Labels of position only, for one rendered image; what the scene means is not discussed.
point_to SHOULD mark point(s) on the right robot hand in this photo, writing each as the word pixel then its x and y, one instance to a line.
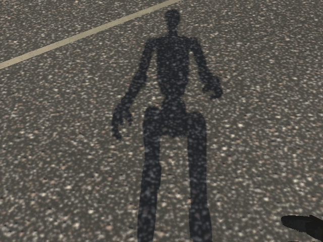
pixel 312 225

